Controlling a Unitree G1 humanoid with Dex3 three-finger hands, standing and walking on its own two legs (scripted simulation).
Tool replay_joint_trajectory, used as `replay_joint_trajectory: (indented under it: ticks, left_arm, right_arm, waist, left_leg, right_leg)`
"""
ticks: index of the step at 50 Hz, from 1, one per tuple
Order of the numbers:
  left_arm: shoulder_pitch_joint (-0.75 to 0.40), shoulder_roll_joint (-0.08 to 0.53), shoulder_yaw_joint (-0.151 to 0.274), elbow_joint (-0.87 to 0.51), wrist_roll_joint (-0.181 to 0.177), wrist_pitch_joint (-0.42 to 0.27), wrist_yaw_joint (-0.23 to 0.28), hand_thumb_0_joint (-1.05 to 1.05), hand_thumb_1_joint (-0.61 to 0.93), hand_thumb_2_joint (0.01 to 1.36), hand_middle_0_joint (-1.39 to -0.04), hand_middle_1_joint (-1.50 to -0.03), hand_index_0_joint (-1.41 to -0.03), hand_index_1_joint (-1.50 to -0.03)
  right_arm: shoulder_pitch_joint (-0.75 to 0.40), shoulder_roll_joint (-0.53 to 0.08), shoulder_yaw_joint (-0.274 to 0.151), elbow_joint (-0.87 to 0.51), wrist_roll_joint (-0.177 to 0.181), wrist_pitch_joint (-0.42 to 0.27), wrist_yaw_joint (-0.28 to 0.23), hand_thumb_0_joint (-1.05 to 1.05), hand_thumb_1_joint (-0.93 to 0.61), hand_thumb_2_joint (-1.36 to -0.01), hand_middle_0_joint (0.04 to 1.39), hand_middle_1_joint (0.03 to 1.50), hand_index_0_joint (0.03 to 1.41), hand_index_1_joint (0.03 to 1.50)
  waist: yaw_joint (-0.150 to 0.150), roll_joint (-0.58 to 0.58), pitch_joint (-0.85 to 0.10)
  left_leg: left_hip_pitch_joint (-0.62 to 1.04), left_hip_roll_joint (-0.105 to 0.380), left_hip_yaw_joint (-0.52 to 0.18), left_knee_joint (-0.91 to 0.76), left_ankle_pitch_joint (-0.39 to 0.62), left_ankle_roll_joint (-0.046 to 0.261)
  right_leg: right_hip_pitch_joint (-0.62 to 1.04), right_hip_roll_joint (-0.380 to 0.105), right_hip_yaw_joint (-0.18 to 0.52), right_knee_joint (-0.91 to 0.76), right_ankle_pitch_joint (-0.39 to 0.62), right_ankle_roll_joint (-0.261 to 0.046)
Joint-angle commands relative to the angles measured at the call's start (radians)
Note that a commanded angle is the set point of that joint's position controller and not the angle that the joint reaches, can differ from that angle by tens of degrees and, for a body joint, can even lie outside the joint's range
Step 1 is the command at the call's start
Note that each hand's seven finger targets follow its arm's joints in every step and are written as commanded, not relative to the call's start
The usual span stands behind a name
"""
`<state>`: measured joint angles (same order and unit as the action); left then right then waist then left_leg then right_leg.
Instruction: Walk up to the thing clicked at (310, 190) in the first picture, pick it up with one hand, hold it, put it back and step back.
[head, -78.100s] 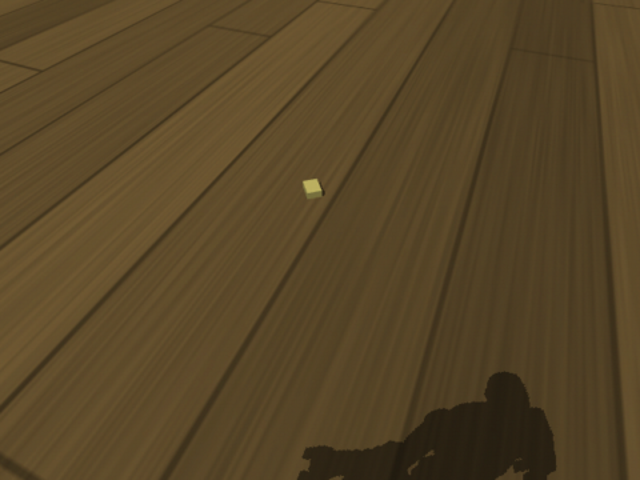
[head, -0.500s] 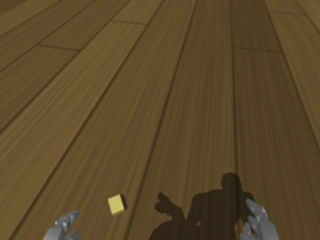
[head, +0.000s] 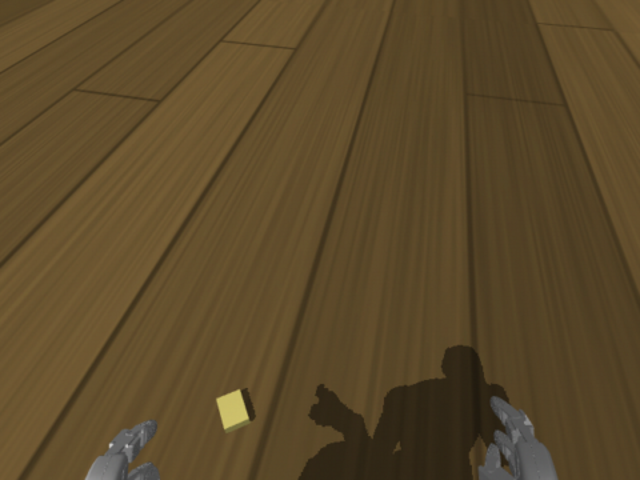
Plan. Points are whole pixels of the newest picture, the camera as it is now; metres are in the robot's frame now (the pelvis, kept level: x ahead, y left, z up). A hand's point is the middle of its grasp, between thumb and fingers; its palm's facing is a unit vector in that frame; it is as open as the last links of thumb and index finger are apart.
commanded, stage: stand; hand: left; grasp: from above
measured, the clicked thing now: (233, 410) +0.48 +0.22 -0.70
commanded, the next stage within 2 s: none
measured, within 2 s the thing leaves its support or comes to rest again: neither
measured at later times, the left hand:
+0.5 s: hand out of the picture +0.06 +0.25 -0.11, palm faces +0.06 -0.94 -0.34, open 7.4 cm
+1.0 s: hand out of the picture +0.02 +0.25 -0.10, palm faces +0.08 -0.94 -0.34, open 7.4 cm
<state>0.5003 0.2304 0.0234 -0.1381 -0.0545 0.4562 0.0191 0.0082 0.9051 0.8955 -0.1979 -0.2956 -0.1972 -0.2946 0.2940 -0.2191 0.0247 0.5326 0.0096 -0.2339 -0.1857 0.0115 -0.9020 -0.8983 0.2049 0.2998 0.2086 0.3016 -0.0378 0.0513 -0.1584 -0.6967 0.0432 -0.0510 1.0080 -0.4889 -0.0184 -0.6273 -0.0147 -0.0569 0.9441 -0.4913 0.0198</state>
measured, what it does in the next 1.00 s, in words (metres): rises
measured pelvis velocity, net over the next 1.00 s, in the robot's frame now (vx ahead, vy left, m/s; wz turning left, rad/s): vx -0.01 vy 0.00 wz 0.06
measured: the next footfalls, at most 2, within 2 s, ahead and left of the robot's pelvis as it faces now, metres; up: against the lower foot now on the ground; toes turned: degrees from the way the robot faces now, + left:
none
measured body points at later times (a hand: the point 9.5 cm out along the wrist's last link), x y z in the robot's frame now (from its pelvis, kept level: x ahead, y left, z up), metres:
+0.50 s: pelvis -0.01 +0.01 +0.04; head +0.02 +0.01 +0.49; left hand +0.06 +0.30 -0.08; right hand +0.10 -0.28 -0.08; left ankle +0.01 +0.13 -0.68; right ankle -0.01 -0.13 -0.68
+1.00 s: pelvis -0.01 +0.00 +0.06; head -0.01 +0.00 +0.51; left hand +0.02 +0.30 -0.08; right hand +0.08 -0.28 -0.08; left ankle +0.01 +0.13 -0.68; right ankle -0.01 -0.14 -0.68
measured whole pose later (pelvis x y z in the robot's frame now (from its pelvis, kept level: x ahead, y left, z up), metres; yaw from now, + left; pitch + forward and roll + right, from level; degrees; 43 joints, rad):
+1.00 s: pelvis -0.01 +0.00 +0.06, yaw +3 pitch -4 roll -1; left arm 0.15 0.31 0.03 1.12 0.03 0.01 0.02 0.00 0.90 0.90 -0.20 -0.30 -0.20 -0.30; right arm 0.13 -0.30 -0.04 1.10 -0.02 0.01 -0.02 0.00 -0.91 -0.90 0.20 0.30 0.21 0.30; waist 0.02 0.02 0.07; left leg -0.17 0.00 -0.07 0.44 -0.21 -0.01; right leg -0.10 -0.05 -0.09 0.40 -0.23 0.03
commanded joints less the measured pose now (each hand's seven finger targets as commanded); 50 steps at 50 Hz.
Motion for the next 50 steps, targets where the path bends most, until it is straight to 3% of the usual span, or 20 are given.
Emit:
replay_joint_trajectory:
  ticks: [1,3,4,5,6,7,9,11,14,19,24,27,33,37,44,50]
  left_arm:
    - [-0.022,0.091,0.056,-0.172,0.01,-0.049,0.01,0.0,0.9,0.899,-0.199,-0.297,-0.199,-0.297]
    - [-0.037,0.119,0.086,-0.223,0.008,-0.056,0.015,0.0,0.9,0.899,-0.199,-0.297,-0.199,-0.297]
    - [-0.037,0.123,0.081,-0.223,0.009,-0.057,0.015,0.0,0.9,0.899,-0.199,-0.296,-0.199,-0.297]
    - [-0.302,0.167,0.068,0.128,0.12,-0.265,0.048,0.0,0.9,0.899,-0.199,-0.298,-0.2,-0.298]
    - [-0.224,0.192,0.086,0.331,0.13,-0.331,0.04,0.0,0.9,0.9,-0.2,-0.3,-0.2,-0.301]
    - [-0.193,0.201,0.081,0.369,0.121,-0.365,0.034,0.0,0.9,0.9,-0.2,-0.3,-0.2,-0.301]
    - [-0.234,0.223,0.07,0.46,0.131,-0.405,0.027,0.0,0.9,0.9,-0.2,-0.3,-0.2,-0.301]
    - [-0.28,0.207,0.077,0.547,0.11,-0.407,0.022,0.0,0.9,0.9,-0.2,-0.3,-0.2,-0.301]
    - [-0.317,0.2,0.075,0.668,0.108,-0.426,0.026,0.0,0.9,0.9,-0.2,-0.3,-0.2,-0.301]
    - [-0.322,0.179,0.07,0.838,0.101,-0.453,0.027,0.0,0.9,0.9,-0.2,-0.3,-0.2,-0.301]
    - [-0.31,0.213,0.067,0.97,0.096,-0.469,0.029,0.0,0.9,0.9,-0.2,-0.3,-0.2,-0.301]
    - [-0.324,0.222,0.06,1.027,0.092,-0.468,0.032,0.0,0.9,0.9,-0.2,-0.3,-0.2,-0.301]
    - [-0.332,0.239,0.052,1.117,0.092,-0.467,0.031,0.0,0.9,0.9,-0.2,-0.3,-0.2,-0.301]
    - [-0.343,0.246,0.051,1.154,0.089,-0.471,0.03,0.0,0.9,0.9,-0.2,-0.3,-0.2,-0.301]
    - [-0.354,0.257,0.05,1.198,0.09,-0.466,0.024,0.0,0.9,0.9,-0.2,-0.3,-0.2,-0.301]
    - [-0.369,0.265,0.05,1.217,0.088,-0.469,0.02,0.0,0.9,0.9,-0.2,-0.3,-0.2,-0.301]
  right_arm:
    - [-0.068,-0.123,-0.051,-0.159,-0.003,-0.054,-0.012,0.0,-0.899,-0.9,0.2,0.3,0.2,0.3]
    - [-0.063,-0.121,-0.053,-0.156,-0.003,-0.055,-0.013,0.0,-0.899,-0.9,0.2,0.3,0.2,0.3]
    - [-0.064,-0.12,-0.051,-0.152,-0.002,-0.053,-0.015,0.0,-0.899,-0.9,0.2,0.3,0.2,0.3]
    - [-0.122,-0.241,-0.091,0.093,-0.117,0.054,0.045,0.0,-0.9,-0.9,0.2,0.299,0.2,0.299]
    - [-0.128,-0.248,-0.102,0.112,-0.122,0.095,0.079,0.0,-0.9,-0.9,0.2,0.3,0.2,0.3]
    - [-0.149,-0.248,-0.108,0.08,-0.131,0.115,0.096,0.0,-0.9,-0.9,0.2,0.3,0.2,0.3]
    - [-0.133,-0.223,-0.103,0.132,-0.088,0.126,0.135,0.0,-0.9,-0.9,0.2,0.3,0.2,0.3]
    - [-0.138,-0.22,-0.104,0.166,-0.063,0.135,0.161,0.0,-0.9,-0.9,0.2,0.3,0.2,0.3]
    - [-0.151,-0.217,-0.113,0.222,-0.059,0.154,0.177,0.0,-0.9,-0.9,0.2,0.3,0.2,0.3]
    - [-0.166,-0.241,-0.116,0.292,-0.063,0.176,0.169,0.0,-0.9,-0.9,0.2,0.3,0.2,0.3]
    - [-0.159,-0.24,-0.111,0.364,-0.052,0.191,0.159,0.0,-0.9,-0.9,0.2,0.3,0.2,0.3]
    - [-0.166,-0.246,-0.109,0.402,-0.045,0.204,0.156,0.0,-0.9,-0.9,0.2,0.3,0.2,0.3]
    - [-0.177,-0.254,-0.103,0.46,-0.037,0.217,0.155,0.0,-0.9,-0.9,0.2,0.3,0.2,0.3]
    - [-0.183,-0.254,-0.099,0.482,-0.033,0.218,0.154,0.0,-0.9,-0.9,0.2,0.3,0.2,0.3]
    - [-0.207,-0.265,-0.096,0.503,-0.031,0.223,0.157,0.0,-0.9,-0.9,0.2,0.3,0.2,0.3]
    - [-0.212,-0.271,-0.091,0.515,-0.031,0.222,0.16,0.0,-0.9,-0.9,0.2,0.3,0.2,0.3]
  waist:
    - [-0.01,-0.008,-0.077]
    - [0.003,0.0,-0.09]
    - [0.003,-0.001,-0.087]
    - [0.073,-0.058,0.141]
    - [0.07,-0.126,0.061]
    - [0.064,-0.123,0.083]
    - [0.062,-0.076,0.015]
    - [0.068,-0.093,0.031]
    - [0.069,-0.079,0.053]
    - [0.072,0.015,0.101]
    - [0.06,-0.038,0.094]
    - [0.053,-0.032,0.125]
    - [0.05,-0.04,0.177]
    - [0.053,-0.04,0.166]
    - [0.059,-0.036,0.207]
    - [0.058,-0.023,0.198]
  left_leg:
    - [0.113,-0.033,0.007,-0.159,0.235,0.029]
    - [0.113,-0.032,0.008,-0.161,0.229,0.027]
    - [0.118,-0.034,0.01,-0.159,0.231,0.028]
    - [0.112,-0.007,-0.043,-0.248,0.406,0.079]
    - [0.148,-0.017,-0.005,-0.238,0.383,0.089]
    - [0.172,-0.022,-0.019,-0.229,0.375,0.092]
    - [0.255,-0.025,-0.015,-0.258,0.399,0.083]
    - [0.287,-0.03,-0.013,-0.289,0.357,0.077]
    - [0.335,-0.012,-0.049,-0.356,0.312,0.086]
    - [0.38,0.039,-0.135,-0.497,0.323,0.094]
    - [0.46,0.022,-0.085,-0.493,0.473,0.071]
    - [0.472,0.027,-0.089,-0.535,0.434,0.064]
    - [0.48,0.038,-0.104,-0.615,0.345,0.056]
    - [0.49,0.04,-0.099,-0.616,0.419,0.052]
    - [0.469,0.043,-0.116,-0.663,0.288,0.046]
    - [0.475,0.046,-0.118,-0.672,0.301,0.044]
  right_leg:
    - [0.021,0.038,-0.015,-0.148,0.224,-0.017]
    - [0.032,0.038,-0.018,-0.145,0.214,-0.019]
    - [0.03,0.037,-0.015,-0.148,0.216,-0.018]
    - [0.242,-0.046,0.033,-0.186,0.193,-0.033]
    - [0.266,-0.068,0.115,-0.227,0.162,-0.072]
    - [0.208,-0.069,0.149,-0.267,0.193,-0.096]
    - [0.304,-0.093,0.149,-0.239,0.335,-0.086]
    - [0.295,-0.093,0.129,-0.274,0.295,-0.067]
    - [0.287,-0.083,0.102,-0.319,0.21,-0.046]
    - [0.34,-0.054,0.044,-0.34,0.239,-0.024]
    - [0.435,-0.093,0.07,-0.449,0.377,-0.036]
    - [0.457,-0.1,0.066,-0.501,0.353,-0.035]
    - [0.485,-0.099,0.055,-0.569,0.289,-0.026]
    - [0.531,-0.11,0.058,-0.588,0.334,-0.021]
    - [0.525,-0.106,0.051,-0.624,0.259,-0.02]
    - [0.539,-0.116,0.059,-0.645,0.259,-0.023]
